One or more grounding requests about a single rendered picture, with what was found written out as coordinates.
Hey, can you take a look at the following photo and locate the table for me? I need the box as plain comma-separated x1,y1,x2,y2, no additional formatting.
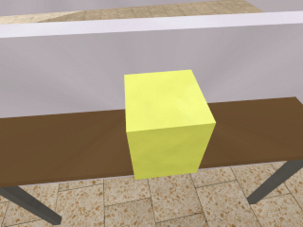
0,96,303,225

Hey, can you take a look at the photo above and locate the carton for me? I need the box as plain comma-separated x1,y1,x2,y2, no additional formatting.
124,69,216,180

